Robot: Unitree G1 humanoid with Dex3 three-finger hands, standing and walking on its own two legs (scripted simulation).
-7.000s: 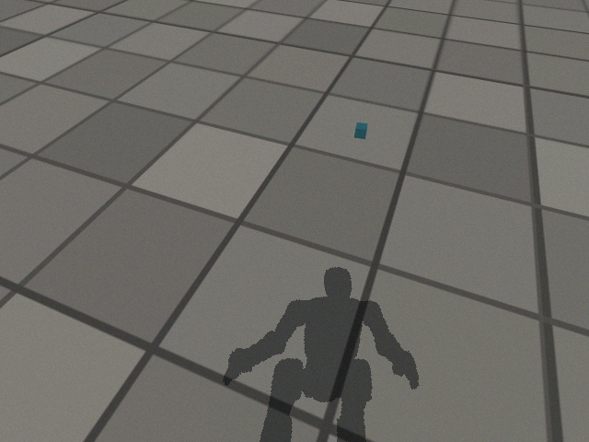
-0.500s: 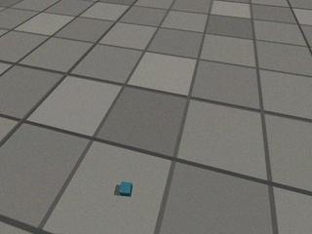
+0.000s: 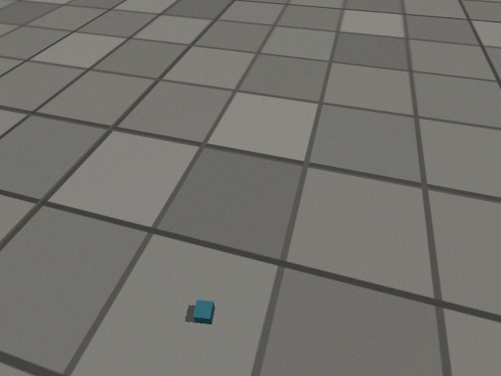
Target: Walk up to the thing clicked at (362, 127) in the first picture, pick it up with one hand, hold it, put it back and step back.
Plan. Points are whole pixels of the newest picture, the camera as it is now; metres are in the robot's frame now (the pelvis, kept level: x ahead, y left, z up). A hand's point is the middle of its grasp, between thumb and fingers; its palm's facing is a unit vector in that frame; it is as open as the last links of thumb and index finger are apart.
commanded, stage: stand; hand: left
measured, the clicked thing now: (204, 312) +0.47 +0.22 -0.75
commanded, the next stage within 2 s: none
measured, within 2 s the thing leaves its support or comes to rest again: neither
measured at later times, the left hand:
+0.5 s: hand out of the picture +0.10 +0.24 -0.15, palm faces -0.03 -0.94 -0.35, open 7.4 cm
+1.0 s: hand out of the picture +0.09 +0.24 -0.15, palm faces -0.03 -0.93 -0.35, open 7.4 cm
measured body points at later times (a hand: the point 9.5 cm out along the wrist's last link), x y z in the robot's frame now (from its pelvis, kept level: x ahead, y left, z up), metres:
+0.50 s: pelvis +0.01 -0.01 +0.00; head +0.02 -0.02 +0.45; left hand +0.10 +0.29 -0.13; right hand +0.08 -0.31 -0.14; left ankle +0.01 +0.13 -0.75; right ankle +0.00 -0.12 -0.75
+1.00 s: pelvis +0.01 -0.01 +0.00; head +0.01 -0.02 +0.45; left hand +0.09 +0.29 -0.13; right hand +0.08 -0.31 -0.14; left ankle +0.01 +0.13 -0.75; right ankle +0.00 -0.12 -0.75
